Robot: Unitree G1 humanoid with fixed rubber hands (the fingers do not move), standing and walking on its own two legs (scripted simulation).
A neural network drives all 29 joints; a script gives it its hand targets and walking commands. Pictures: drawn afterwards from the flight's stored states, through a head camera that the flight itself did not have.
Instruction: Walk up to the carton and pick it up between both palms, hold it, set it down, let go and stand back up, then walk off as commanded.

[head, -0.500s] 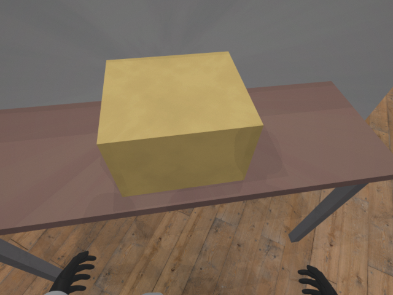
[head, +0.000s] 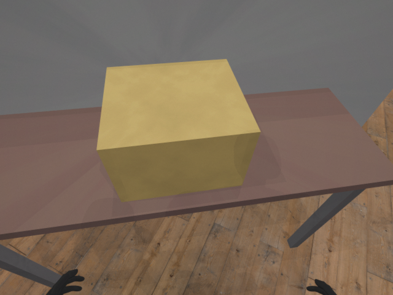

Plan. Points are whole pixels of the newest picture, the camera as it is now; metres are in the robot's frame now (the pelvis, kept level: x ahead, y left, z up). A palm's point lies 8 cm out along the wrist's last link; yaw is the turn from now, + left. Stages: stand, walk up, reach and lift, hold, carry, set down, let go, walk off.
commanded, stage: stand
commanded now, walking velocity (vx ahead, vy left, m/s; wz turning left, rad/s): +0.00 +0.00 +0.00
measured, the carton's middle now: (176, 127) +0.49 +0.06 +0.04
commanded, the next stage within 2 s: walk up in 1.32 s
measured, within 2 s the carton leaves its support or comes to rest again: neither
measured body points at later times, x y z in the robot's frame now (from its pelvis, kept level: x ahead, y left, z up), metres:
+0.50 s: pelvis +0.00 +0.00 +0.02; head +0.01 +0.00 +0.47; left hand +0.09 +0.30 -0.10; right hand +0.09 -0.29 -0.11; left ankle +0.00 +0.13 -0.72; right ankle +0.00 -0.12 -0.72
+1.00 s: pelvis +0.00 +0.01 +0.03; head +0.01 +0.00 +0.48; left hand +0.09 +0.31 -0.10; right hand +0.07 -0.30 -0.11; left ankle +0.00 +0.13 -0.72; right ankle +0.00 -0.12 -0.72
